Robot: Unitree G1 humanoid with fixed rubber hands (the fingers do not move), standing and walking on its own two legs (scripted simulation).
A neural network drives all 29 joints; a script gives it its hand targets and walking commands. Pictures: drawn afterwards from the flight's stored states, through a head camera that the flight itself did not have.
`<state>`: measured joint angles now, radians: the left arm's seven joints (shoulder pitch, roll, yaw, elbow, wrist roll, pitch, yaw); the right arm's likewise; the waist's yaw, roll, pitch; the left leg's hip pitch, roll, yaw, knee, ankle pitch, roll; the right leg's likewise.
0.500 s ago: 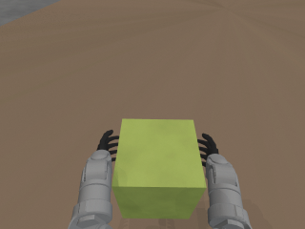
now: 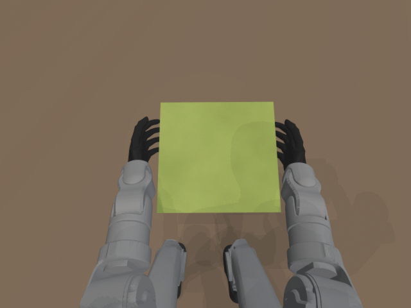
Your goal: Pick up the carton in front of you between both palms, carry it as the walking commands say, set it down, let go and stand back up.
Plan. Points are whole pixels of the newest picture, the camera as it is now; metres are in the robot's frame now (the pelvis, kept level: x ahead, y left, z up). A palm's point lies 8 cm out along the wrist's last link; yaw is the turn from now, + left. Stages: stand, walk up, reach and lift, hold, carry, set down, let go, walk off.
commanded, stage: set down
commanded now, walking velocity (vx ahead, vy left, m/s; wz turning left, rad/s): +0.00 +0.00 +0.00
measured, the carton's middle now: (215, 165) +0.40 -0.02 -0.14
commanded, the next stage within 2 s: none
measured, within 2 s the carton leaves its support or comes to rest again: neither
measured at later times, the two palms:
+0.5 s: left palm (160, 159) +0.44 +0.12 -0.22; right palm (275, 164) +0.42 -0.18 -0.22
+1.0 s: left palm (173, 163) +0.47 +0.10 -0.38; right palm (266, 167) +0.45 -0.20 -0.38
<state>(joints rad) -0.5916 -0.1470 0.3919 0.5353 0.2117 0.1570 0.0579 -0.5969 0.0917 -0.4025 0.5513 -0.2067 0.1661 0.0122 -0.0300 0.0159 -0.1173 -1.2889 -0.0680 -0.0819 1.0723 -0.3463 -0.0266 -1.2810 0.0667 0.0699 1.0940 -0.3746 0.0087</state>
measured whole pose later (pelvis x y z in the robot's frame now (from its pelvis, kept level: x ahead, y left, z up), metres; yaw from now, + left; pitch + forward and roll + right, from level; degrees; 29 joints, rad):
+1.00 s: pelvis -0.05 +0.00 -0.25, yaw +0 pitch +45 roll +0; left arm -1.18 0.04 0.38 0.81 0.11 0.19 0.16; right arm -1.17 -0.15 -0.39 0.82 -0.10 0.21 -0.04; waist -0.06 0.04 0.04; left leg -2.24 -0.16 -0.07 1.96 -0.51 -0.08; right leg -2.23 0.13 0.06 1.98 -0.55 0.06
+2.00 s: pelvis -0.05 +0.01 -0.30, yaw +0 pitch +37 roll +0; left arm -1.33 0.15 0.34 1.06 0.06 0.11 0.11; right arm -1.31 -0.24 -0.32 1.06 -0.07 0.14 -0.01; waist -0.06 0.05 0.27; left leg -2.26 -0.14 -0.03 2.19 -0.57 -0.06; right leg -2.25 0.08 0.03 2.21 -0.60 0.04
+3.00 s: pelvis -0.04 +0.01 -0.22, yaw -1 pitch +44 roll +1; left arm -1.15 0.23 0.21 0.91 -0.07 0.11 0.13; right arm -1.14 -0.34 -0.22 0.94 0.13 0.09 -0.03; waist -0.04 0.02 0.02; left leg -2.12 -0.06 -0.01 1.89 -0.54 -0.03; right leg -2.13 0.05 0.02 1.91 -0.54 0.00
